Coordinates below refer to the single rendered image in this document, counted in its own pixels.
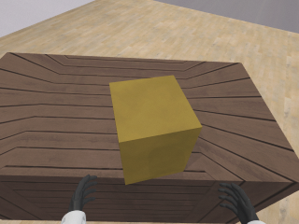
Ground left robot hand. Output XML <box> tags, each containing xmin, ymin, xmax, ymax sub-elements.
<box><xmin>67</xmin><ymin>175</ymin><xmax>97</xmax><ymax>213</ymax></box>

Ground right robot hand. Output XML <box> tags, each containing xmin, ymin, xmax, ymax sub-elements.
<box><xmin>218</xmin><ymin>182</ymin><xmax>259</xmax><ymax>224</ymax></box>

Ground robot left forearm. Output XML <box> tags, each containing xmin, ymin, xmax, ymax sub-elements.
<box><xmin>61</xmin><ymin>210</ymin><xmax>87</xmax><ymax>224</ymax></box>

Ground carton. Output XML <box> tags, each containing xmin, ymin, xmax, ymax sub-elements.
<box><xmin>109</xmin><ymin>75</ymin><xmax>203</xmax><ymax>185</ymax></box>

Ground pedestal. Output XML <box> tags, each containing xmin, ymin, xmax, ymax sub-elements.
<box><xmin>0</xmin><ymin>52</ymin><xmax>299</xmax><ymax>224</ymax></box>

